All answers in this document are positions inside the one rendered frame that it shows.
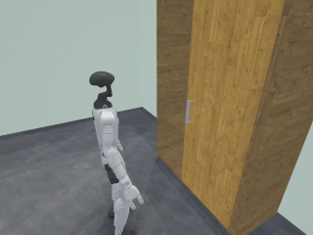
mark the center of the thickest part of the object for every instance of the robot right shin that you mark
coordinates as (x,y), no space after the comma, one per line
(120,218)

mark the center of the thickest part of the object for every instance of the wardrobe door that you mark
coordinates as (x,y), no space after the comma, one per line
(279,51)
(231,47)

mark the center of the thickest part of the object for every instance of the robot left hand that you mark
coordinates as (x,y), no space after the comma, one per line
(119,145)

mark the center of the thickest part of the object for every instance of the robot right hand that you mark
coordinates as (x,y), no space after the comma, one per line
(130,194)

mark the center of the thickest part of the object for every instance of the handle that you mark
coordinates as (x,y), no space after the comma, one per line
(188,111)

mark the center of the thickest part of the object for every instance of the right robot upper arm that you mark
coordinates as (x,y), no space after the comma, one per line
(107,123)

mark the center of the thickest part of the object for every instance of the right robot forearm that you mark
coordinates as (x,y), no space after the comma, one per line
(116,166)

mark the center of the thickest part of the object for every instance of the left robot foot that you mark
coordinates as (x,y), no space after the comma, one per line
(111,213)

